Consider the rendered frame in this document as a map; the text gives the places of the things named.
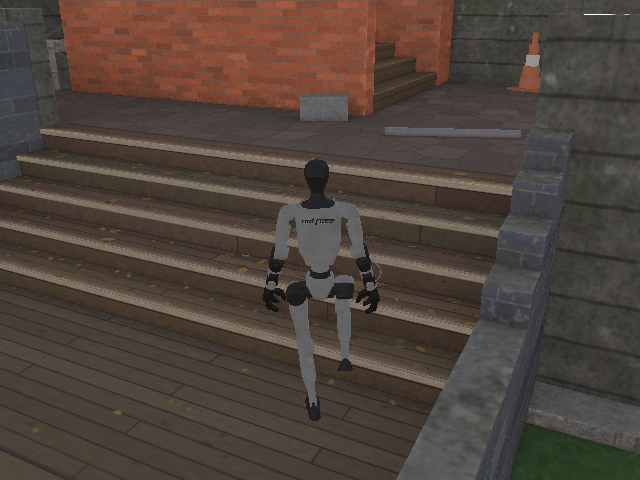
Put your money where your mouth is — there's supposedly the robot right forearm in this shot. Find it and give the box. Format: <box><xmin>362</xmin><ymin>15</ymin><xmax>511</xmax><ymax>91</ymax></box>
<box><xmin>356</xmin><ymin>243</ymin><xmax>377</xmax><ymax>291</ymax></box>

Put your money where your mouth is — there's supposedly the robot left thigh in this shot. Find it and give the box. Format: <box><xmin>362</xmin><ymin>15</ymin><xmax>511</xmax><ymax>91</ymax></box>
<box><xmin>286</xmin><ymin>281</ymin><xmax>315</xmax><ymax>358</ymax></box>

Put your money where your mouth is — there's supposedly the robot left forearm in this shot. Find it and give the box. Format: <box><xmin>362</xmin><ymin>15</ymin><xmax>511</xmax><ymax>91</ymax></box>
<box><xmin>265</xmin><ymin>245</ymin><xmax>284</xmax><ymax>290</ymax></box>

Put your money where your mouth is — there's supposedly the right robot upper arm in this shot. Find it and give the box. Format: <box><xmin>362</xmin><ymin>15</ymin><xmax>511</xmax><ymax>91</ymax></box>
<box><xmin>339</xmin><ymin>202</ymin><xmax>366</xmax><ymax>259</ymax></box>

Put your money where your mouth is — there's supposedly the left robot hand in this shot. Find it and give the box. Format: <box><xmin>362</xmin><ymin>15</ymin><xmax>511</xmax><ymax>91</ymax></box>
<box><xmin>263</xmin><ymin>287</ymin><xmax>286</xmax><ymax>312</ymax></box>

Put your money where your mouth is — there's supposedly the left robot upper arm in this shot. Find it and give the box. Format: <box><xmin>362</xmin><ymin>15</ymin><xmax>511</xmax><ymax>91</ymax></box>
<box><xmin>273</xmin><ymin>203</ymin><xmax>297</xmax><ymax>260</ymax></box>

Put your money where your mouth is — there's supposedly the right robot hand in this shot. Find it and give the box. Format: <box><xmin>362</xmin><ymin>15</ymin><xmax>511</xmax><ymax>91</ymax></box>
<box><xmin>356</xmin><ymin>287</ymin><xmax>380</xmax><ymax>314</ymax></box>

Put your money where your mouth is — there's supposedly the left robot shin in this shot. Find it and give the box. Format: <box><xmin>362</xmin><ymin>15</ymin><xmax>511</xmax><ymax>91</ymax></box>
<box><xmin>297</xmin><ymin>340</ymin><xmax>317</xmax><ymax>407</ymax></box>

